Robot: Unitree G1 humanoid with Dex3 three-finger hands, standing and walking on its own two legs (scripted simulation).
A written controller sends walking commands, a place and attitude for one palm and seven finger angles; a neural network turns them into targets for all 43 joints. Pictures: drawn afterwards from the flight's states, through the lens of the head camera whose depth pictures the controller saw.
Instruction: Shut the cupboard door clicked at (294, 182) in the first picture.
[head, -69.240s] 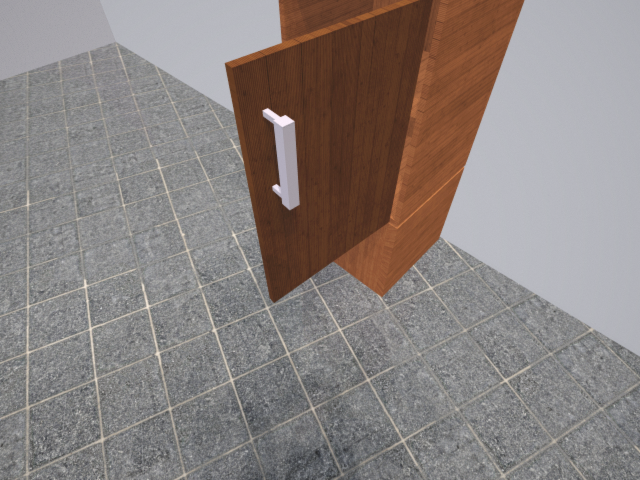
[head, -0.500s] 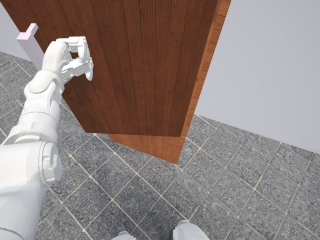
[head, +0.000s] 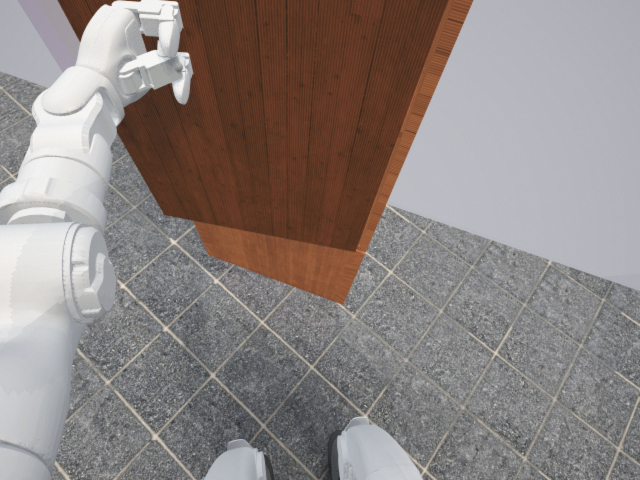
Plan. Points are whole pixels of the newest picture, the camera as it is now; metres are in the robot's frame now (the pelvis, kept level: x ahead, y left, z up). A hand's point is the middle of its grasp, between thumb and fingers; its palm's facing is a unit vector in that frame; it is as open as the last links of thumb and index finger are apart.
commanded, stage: push the door shut along its arc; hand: left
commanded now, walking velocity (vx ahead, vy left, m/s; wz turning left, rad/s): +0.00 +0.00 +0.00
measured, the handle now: (80, 48) +0.60 +0.20 +0.13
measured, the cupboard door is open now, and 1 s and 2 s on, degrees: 10 1 1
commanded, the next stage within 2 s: pull the fist back off the door in 0.10 s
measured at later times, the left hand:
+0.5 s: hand (215, 54) +0.59 +0.05 +0.13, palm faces +0.06 -1.00 -0.06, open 3.0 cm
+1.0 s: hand (209, 120) +0.49 +0.06 +0.13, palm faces +0.03 -1.00 +0.03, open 3.1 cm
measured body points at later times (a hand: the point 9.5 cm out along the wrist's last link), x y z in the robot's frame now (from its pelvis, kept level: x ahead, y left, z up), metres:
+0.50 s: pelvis +0.02 +0.00 -0.01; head +0.14 -0.01 +0.43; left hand +0.58 +0.10 +0.14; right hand -0.04 -0.24 -0.12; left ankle +0.01 +0.10 -0.69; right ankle +0.03 -0.11 -0.69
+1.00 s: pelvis +0.02 -0.01 +0.02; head +0.09 -0.02 +0.46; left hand +0.48 +0.11 +0.13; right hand +0.06 -0.28 -0.10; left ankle +0.01 +0.10 -0.69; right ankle +0.03 -0.11 -0.69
